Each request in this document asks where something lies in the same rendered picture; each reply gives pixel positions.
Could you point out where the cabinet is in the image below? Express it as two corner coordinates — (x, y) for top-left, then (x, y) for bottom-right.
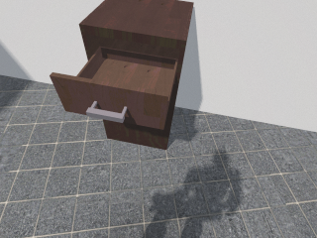
(79, 0), (194, 150)

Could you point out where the drawer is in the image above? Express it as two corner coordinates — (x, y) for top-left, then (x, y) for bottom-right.
(50, 47), (178, 130)

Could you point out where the handle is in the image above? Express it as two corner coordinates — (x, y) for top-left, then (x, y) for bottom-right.
(86, 101), (128, 123)

